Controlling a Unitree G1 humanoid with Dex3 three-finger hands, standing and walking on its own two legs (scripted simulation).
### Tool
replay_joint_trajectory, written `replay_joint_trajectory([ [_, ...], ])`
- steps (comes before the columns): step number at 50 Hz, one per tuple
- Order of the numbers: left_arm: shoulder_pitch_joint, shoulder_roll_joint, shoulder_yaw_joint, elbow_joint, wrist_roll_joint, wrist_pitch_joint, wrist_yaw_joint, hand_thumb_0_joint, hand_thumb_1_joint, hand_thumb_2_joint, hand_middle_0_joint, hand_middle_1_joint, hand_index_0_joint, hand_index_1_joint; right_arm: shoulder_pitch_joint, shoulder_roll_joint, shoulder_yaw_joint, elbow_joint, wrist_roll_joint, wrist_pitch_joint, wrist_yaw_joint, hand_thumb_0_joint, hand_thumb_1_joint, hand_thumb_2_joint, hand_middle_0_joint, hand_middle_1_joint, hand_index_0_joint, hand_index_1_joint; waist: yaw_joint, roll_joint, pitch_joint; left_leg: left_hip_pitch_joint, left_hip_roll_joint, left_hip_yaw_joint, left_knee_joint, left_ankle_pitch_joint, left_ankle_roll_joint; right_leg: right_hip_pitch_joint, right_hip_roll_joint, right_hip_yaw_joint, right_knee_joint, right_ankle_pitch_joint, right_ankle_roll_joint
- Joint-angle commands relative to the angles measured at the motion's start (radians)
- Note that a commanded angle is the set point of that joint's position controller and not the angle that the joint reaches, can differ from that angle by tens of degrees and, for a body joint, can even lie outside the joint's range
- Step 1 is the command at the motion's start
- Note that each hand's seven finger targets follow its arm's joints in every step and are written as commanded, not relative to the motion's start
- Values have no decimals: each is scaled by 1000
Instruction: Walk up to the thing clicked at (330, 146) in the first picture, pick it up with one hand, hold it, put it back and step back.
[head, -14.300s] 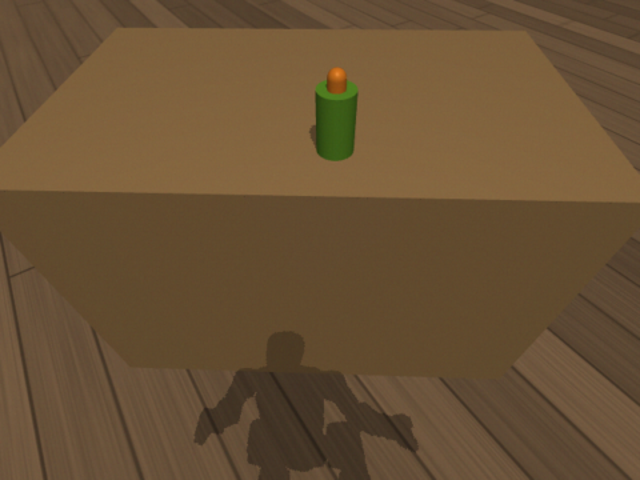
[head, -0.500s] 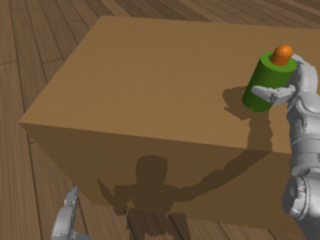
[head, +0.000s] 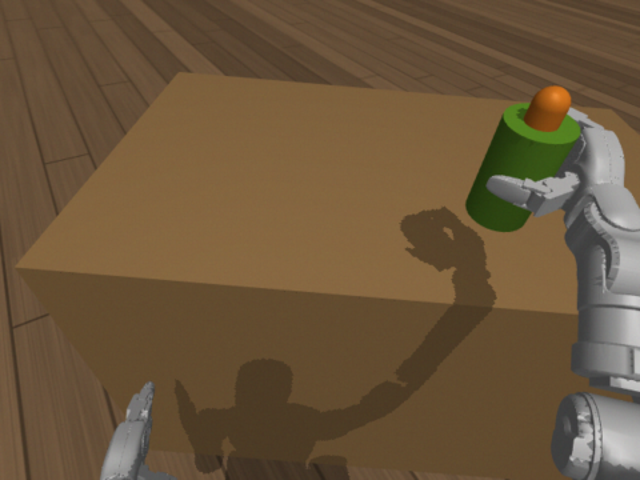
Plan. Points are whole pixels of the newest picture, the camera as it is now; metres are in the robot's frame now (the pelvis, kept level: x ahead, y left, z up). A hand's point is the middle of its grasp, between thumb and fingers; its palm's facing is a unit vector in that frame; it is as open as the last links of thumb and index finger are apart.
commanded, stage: lift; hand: right
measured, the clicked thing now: (522, 158) +0.39 -0.18 +0.26
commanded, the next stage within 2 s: hold in 0.66 s
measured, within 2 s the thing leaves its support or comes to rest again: neither
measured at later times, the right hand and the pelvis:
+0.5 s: hand (556, 157) +0.34 -0.18 +0.30, palm faces +0.14 +0.99 -0.02, open 10.8 cm; pelvis -0.02 +0.01 +0.00, yaw -1 degrees
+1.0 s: hand (578, 145) +0.32 -0.17 +0.32, palm faces +0.13 +0.99 -0.03, open 10.8 cm; pelvis -0.02 +0.00 +0.00, yaw -2 degrees
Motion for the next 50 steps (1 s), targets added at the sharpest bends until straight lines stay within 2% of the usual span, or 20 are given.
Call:
replay_joint_trajectory([
  [1, -95, 144, 79, -164, -11, -68, 6, 0, -548, 48, -45, -48, -48, -45, -510, -247, -82, -327, 23, -11, -9, 0, 27, -1335, 1252, 1471, 1317, 1471, 5, 73, -252, 51, -42, 74, -75, 261, 25, 175, 26, -28, -74, 262, -30],
  [2, -101, 122, 55, -159, -11, -70, 0, 0, -554, 53, -47, -49, -47, -49, -518, -244, -74, -349, 22, -1, -10, 0, 26, -1336, 1249, 1469, 1314, 1469, -2, 51, -235, 53, -40, 72, -82, 238, 26, 161, 30, -31, -81, 239, -28],
  [6, -138, 144, 73, -172, -10, -87, 5, 0, -552, 51, -45, -48, -46, -47, -534, -237, -71, -419, 28, 38, -16, 0, 34, -1327, 1248, 1464, 1312, 1464, 4, 63, -251, 55, -41, 74, -93, 189, 28, 177, 31, -25, -93, 188, -30],
  [9, -135, 100, 29, -122, -10, -90, 1, 0, -552, 50, -45, -47, -46, -46, -505, -243, -82, -429, 29, 76, -18, 0, 26, -1326, 1249, 1464, 1312, 1464, -13, 53, -223, 65, -32, 70, -99, 198, 23, 159, 40, -31, -86, 193, -32],
  [10, -146, 131, 60, -140, -11, -94, 6, 0, -549, 47, -44, -46, -47, -43, -509, -246, -90, -441, 33, 87, -21, 0, 29, -1321, 1246, 1460, 1310, 1460, -4, 61, -234, 59, -35, 72, -101, 190, 23, 171, 39, -29, -92, 186, -33],
  [13, -159, 138, 60, -122, -9, -102, 7, 0, -544, 42, -44, -47, -49, -42, -501, -243, -84, -438, 34, 123, -22, 0, 15, -1330, 1253, 1469, 1317, 1469, -2, 56, -198, 49, -37, 75, -114, 146, 24, 160, 40, -25, -105, 145, -33],
  [15, -173, 109, 26, -112, -9, -108, 0, 0, -546, 43, -43, -45, -47, -41, -511, -246, -80, -482, 33, 139, -24, 0, 13, -1322, 1249, 1461, 1312, 1461, -18, 36, -203, 59, -35, 75, -116, 136, 26, 145, 43, -25, -107, 139, -31],
  [17, -176, 158, 81, -107, -10, -114, 9, 0, -543, 39, -42, -44, -48, -38, -491, -264, -107, -460, 38, 160, -28, 0, 31, -1325, 1252, 1468, 1317, 1468, -8, 72, -189, 51, -37, 75, -126, 96, 24, 144, 41, -22, -118, 100, -35],
  [20, -190, 121, 35, -111, -10, -127, 2, 0, -541, 38, -41, -43, -47, -37, -498, -242, -90, -489, 45, 179, -25, 0, 4, -1325, 1268, 1472, 1330, 1472, -12, 73, -168, 43, -39, 81, -133, 52, 24, 128, 42, -19, -124, 63, -37],
  [21, -184, 134, 50, -108, -11, -129, 6, 0, -543, 38, -41, -42, -46, -37, -500, -246, -89, -489, 46, 186, -27, 0, 0, -1321, 1264, 1468, 1326, 1468, -4, 83, -162, 34, -39, 78, -138, 33, 23, 125, 43, -20, -126, 46, -38],
  [24, -175, 136, 53, -83, -11, -140, 6, 0, -537, 32, -40, -42, -48, -34, -496, -262, -108, -492, 51, 207, -26, 0, 5, -1324, 1265, 1472, 1328, 1472, -11, 62, -181, 44, -38, 81, -131, 64, 24, 138, 42, -17, -123, 76, -37],
  [28, -213, 140, 38, -143, -11, -155, 8, 0, -538, 33, -40, -43, -47, -35, -535, -229, -73, -533, 51, 228, -26, 0, -37, -1320, 1274, 1469, 1333, 1469, 3, 79, -222, 55, -40, 86, -125, 90, 25, 158, 42, -12, -119, 99, -35],
  [29, -182, 131, 41, -69, -12, -155, 11, 0, -529, 26, -39, -44, -52, -30, -507, -258, -110, -509, 55, 236, -27, 0, -26, -1320, 1271, 1469, 1332, 1470, -16, 56, -172, 35, -41, 89, -124, 72, 27, 145, 39, -11, -123, 85, -33],
  [32, -195, 138, 51, -95, -10, -162, 13, 0, -532, 29, -39, -44, -50, -33, -535, -233, -84, -536, 55, 248, -27, 0, -31, -1315, 1269, 1464, 1329, 1464, -1, 62, -205, 44, -41, 90, -121, 85, 26, 158, 41, -10, -119, 97, -32],
  [36, -179, 115, 36, -70, -11, -160, 10, 0, -532, 30, -40, -46, -52, -34, -524, -247, -98, -526, 51, 272, -29, 0, -23, -1318, 1257, 1461, 1319, 1461, -11, 45, -206, 55, -36, 88, -116, 135, 26, 159, 46, -13, -107, 146, -30],
  [43, -201, 123, 40, -71, -14, -170, 1, 0, -541, 39, -43, -47, -49, -41, -534, -251, -96, -557, 57, 297, -18, 0, -11, -1331, 1259, 1471, 1325, 1471, -10, 53, -188, 42, -41, 93, -126, 80, 28, 143, 44, -5, -120, 98, -30],
  [45, -182, 138, 58, -52, -17, -173, 3, 0, -538, 38, -44, -49, -51, -42, -502, -287, -135, -519, 64, 311, -18, 0, -1, -1330, 1253, 1468, 1319, 1468, -12, 71, -158, 38, -39, 90, -127, 86, 24, 134, 45, -7, -115, 95, -33],
  [47, -225, 124, 39, -110, -17, -177, -4, 0, -544, 42, -44, -49, -49, -45, -558, -247, -83, -601, 61, 309, -11, 0, 18, -1330, 1245, 1466, 1313, 1466, 1, 49, -236, 57, -38, 90, -122, 108, 25, 169, 46, -6, -114, 121, -31],
  [48, -200, 144, 60, -64, -17, -177, 0, 0, -538, 38, -43, -49, -51, -41, -534, -273, -119, -545, 65, 317, -17, 0, 7, -1330, 1251, 1468, 1318, 1468, -8, 55, -178, 37, -42, 93, -121, 87, 28, 148, 42, -5, -117, 103, -30],
  [50, -208, 146, 59, -52, -18, -178, -1, 0, -541, 40, -44, -50, -50, -43, -514, -261, -104, -556, 67, 327, -12, 0, 17, -1325, 1241, 1460, 1309, 1460, -8, 28, -166, 29, -42, 93, -123, 66, 32, 145, 39, 0, -129, 82, -26],
])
